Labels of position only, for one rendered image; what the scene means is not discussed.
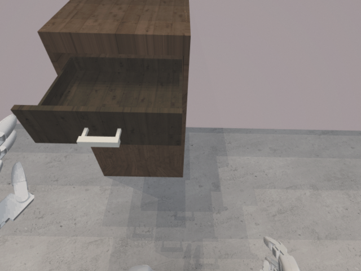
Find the handle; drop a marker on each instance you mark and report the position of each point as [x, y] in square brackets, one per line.
[93, 141]

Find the robot right hand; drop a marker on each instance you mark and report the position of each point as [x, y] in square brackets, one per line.
[285, 261]

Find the drawer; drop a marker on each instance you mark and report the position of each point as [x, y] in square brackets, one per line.
[140, 96]

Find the robot left hand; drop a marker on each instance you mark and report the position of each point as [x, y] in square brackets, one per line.
[13, 204]

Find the cabinet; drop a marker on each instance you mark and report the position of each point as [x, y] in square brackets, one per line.
[155, 29]

